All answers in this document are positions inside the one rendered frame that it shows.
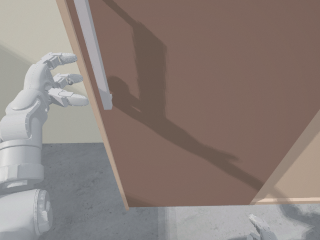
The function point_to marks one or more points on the robot left hand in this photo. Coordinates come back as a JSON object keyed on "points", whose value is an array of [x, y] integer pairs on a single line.
{"points": [[39, 77]]}

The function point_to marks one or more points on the left robot upper arm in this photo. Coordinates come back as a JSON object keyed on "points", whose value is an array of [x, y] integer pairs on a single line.
{"points": [[25, 215]]}

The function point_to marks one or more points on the handle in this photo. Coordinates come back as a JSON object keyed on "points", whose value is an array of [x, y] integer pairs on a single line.
{"points": [[90, 37]]}

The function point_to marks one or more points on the robot left forearm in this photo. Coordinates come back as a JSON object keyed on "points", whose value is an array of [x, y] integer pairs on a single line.
{"points": [[21, 142]]}

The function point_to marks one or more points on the wardrobe door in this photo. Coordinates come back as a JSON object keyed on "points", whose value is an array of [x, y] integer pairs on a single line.
{"points": [[208, 96], [298, 174]]}

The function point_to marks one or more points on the robot right hand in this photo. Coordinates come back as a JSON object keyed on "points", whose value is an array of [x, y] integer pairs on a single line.
{"points": [[262, 228]]}

